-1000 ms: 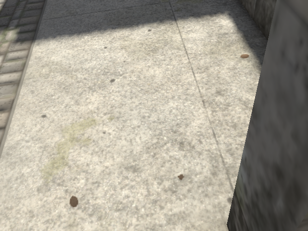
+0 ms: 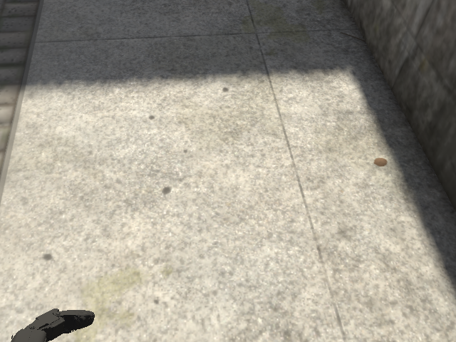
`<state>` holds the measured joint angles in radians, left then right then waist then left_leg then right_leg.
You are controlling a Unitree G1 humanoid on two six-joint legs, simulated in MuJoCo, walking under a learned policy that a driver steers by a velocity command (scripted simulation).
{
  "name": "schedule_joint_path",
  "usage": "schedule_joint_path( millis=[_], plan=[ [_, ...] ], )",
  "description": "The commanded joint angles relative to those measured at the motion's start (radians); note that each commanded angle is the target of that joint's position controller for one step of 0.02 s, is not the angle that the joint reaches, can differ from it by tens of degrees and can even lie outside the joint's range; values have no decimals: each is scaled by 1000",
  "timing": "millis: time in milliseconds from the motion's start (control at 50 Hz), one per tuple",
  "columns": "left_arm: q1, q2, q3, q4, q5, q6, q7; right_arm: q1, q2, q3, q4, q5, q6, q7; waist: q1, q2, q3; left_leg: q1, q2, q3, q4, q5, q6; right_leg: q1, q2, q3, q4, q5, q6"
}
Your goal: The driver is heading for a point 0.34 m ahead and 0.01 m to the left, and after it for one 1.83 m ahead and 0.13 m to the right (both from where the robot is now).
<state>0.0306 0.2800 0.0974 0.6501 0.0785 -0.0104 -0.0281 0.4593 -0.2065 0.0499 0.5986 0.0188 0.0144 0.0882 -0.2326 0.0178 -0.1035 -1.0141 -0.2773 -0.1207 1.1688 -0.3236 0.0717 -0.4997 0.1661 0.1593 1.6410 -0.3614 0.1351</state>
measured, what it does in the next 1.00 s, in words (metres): climbs: right foot, then left foot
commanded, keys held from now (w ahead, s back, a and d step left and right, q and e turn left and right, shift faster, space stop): w+q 0.20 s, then w+e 0.24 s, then e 0.56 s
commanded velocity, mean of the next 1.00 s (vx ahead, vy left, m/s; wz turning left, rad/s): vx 0.33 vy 0.00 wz -0.08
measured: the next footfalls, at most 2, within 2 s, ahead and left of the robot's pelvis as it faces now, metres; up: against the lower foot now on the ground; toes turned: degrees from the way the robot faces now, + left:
right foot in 0.26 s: +0.10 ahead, -0.11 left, +0.00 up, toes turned +23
left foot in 0.54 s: +0.06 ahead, +0.23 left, +0.00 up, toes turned +22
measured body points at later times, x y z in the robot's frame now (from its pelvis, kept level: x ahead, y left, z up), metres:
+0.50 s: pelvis +0.05 +0.05 +0.09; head +0.06 +0.05 +0.54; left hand -0.05 +0.29 -0.03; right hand +0.35 -0.07 +0.02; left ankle +0.03 +0.20 -0.58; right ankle +0.06 -0.12 -0.63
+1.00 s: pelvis +0.13 +0.12 +0.11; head +0.17 +0.12 +0.56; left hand +0.27 +0.37 +0.01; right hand +0.33 -0.13 +0.01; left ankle +0.03 +0.21 -0.63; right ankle +0.23 +0.04 -0.62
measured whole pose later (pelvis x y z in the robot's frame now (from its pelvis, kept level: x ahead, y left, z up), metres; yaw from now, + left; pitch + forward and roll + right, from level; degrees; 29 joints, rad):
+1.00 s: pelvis +0.13 +0.12 +0.11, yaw +10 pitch +4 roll +2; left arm 0.06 0.19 0.03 0.79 0.01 -0.08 -0.05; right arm 0.16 -0.27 -0.12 0.72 -0.03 -0.11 -0.03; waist -0.01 -0.01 0.00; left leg -0.08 0.02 0.21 0.32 -0.29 -0.01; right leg -0.44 -0.03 -0.04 0.48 -0.03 -0.07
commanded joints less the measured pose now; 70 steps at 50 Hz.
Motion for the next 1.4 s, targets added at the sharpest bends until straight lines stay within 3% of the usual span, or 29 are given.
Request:
schedule_joint_path(
  millis=[20,60,120,180,200,220,260,280,300,340,380,440,500,540,560,580,600,680,760,860,980,1000,1020,1040,1120,1180,1340,1380,1400],
  plan=[
    [-217,62,13,-203,-20,-41,36,263,-50,-16,64,1,-30,-2,44,162,-87,473,115,-562,-496,-43,161,-222,-18,25,122,-203,-25],
    [-78,-6,-31,-216,-25,-31,35,218,-62,-42,103,3,-61,3,125,28,33,374,126,-573,-652,-108,91,-181,-4,-16,-58,-517,-132],
    [37,-32,-38,-207,-27,-20,34,4,-84,-74,48,32,-107,-12,230,59,74,269,132,-604,-817,-336,40,-49,-74,-32,-167,-214,-115],
    [172,-32,-42,-184,5,4,3,-259,-189,-112,-60,63,-121,-44,335,0,53,141,10,-365,-943,-211,-95,311,-76,-162,-630,-74,-69],
    [279,-54,-35,-130,56,23,-36,-368,-235,-130,-122,75,-123,-63,388,11,47,74,-49,-322,-982,-198,-126,499,-46,-211,-878,-149,-64],
    [456,-64,-32,-43,93,32,-65,-427,-238,-140,-174,60,-109,-69,402,-7,64,101,-59,-302,-910,-206,-144,589,-43,-226,-1090,-153,-69],
    [553,-74,-19,62,55,22,-80,-224,-100,-113,-101,-12,-84,-42,352,-138,8,100,-13,-289,-314,-224,-69,646,-259,-107,-1041,78,-181],
    [447,-11,-20,10,9,-6,-68,-75,7,-82,-24,-18,-98,-33,307,-192,119,-77,-29,-269,32,-146,-33,465,-501,291,-1075,-90,-441],
    [180,88,-11,-54,-2,-26,-60,-14,23,-72,5,-97,-78,-18,150,-329,222,-201,117,-240,254,-59,-38,187,-652,771,-1365,-428,-614],
    [-17,99,-6,-89,-115,-74,-18,-46,-131,-101,91,-73,-80,-31,141,-41,83,-16,198,-67,508,36,-62,19,-543,594,-1427,-450,-487],
    [46,20,-32,-9,-87,-108,17,-236,-107,-82,43,-61,-82,-55,214,16,58,19,265,14,491,61,-110,91,-392,359,-1352,-318,-431],
    [140,55,-24,46,-80,-127,40,-390,-133,-88,-24,-44,-87,-34,292,-28,72,400,339,185,-29,-41,-183,-56,-214,47,-1340,-96,-319],
    [284,122,1,139,-90,-91,10,-525,-101,-96,-95,-32,-103,-15,321,-129,76,633,281,228,-526,-33,-188,55,-264,66,-1268,-13,-353],
    [280,103,7,138,-69,-91,-11,-326,-161,-141,-73,-4,-156,-55,222,-148,13,888,301,134,-657,196,-64,89,-302,133,-1101,247,-317],
    [307,-24,-25,129,-82,-104,-5,-141,-240,-172,-44,-16,-178,-88,157,6,-164,1162,467,17,-614,453,76,16,-191,36,-842,211,-226],
    [291,-124,-63,16,-115,-140,2,-40,-382,-204,-32,-37,-194,-105,163,380,-273,1418,809,-480,-733,889,361,-382,-26,-103,-607,-197,-137],
    [124,-30,-40,26,-116,-145,4,35,-284,-190,15,-67,-198,-100,81,197,-83,1234,771,-457,-754,879,320,-469,-98,-62,-365,-170,-141],
    [178,-36,-28,126,-31,-103,2,-334,-92,-123,-21,-28,-153,-97,287,80,7,890,609,-56,-859,642,137,-303,-191,-106,-247,86,-151],
    [127,-57,-26,130,-62,-84,-22,-404,-112,-134,-36,-78,-152,-118,297,58,-25,918,571,76,-927,724,157,-285,-215,-131,-372,168,-107],
    [70,-93,-68,104,-55,-55,-35,-356,-204,-196,20,-61,-151,-114,262,80,41,974,588,139,-962,810,171,-115,-236,-197,-903,185,-108],
    [26,34,-32,78,-65,-82,-16,-317,-163,-196,66,-46,-130,-122,257,40,-8,1044,502,227,-808,598,64,126,-170,-218,-1213,469,-261],
    [70,104,-7,83,-72,-94,-2,-287,-125,-186,57,-45,-125,-120,250,-54,-74,998,415,292,-700,506,-10,274,-202,-175,-1218,800,-342],
    [143,219,43,64,-97,-49,35,-276,-181,-192,44,-9,-115,-140,256,-82,-116,720,312,329,-419,409,-94,499,-326,2,-1074,931,-378],
    [211,239,49,39,-98,-16,57,-322,-126,-161,9,-29,-112,-143,305,-243,-147,423,212,282,-134,-222,-135,657,-471,254,-1159,954,-501],
    [73,90,2,-67,-126,15,64,-340,-137,-158,7,-30,-82,-125,249,-63,-63,318,334,54,72,-165,-123,369,-414,230,-1321,253,-384],
    [10,101,14,-106,-93,24,76,-324,-120,-147,1,-48,-67,-133,225,-136,-43,463,309,85,-103,-76,-137,201,-345,162,-1347,228,-379],
    [35,124,28,-151,-123,60,51,-247,-71,-127,37,-8,-70,-109,229,-209,-57,701,265,98,-453,11,-84,190,-310,227,-1269,214,-337],
    [21,100,26,-172,-129,59,54,-222,-115,-147,52,-1,-66,-105,195,-112,17,851,305,67,-665,141,-32,35,-233,191,-1145,148,-273],
    [72,40,10,-180,-112,55,49,-196,-185,-164,44,-14,-56,-121,230,135,35,936,536,-152,-796,249,43,-120,-101,8,-869,-101,-198]
  ],
)
Keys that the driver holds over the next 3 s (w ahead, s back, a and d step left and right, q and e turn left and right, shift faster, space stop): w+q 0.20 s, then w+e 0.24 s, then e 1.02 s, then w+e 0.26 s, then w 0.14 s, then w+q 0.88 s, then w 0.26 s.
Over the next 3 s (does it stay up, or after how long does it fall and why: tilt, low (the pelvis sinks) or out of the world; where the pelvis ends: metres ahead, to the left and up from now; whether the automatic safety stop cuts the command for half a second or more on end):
stays up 0.67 -0.19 0.11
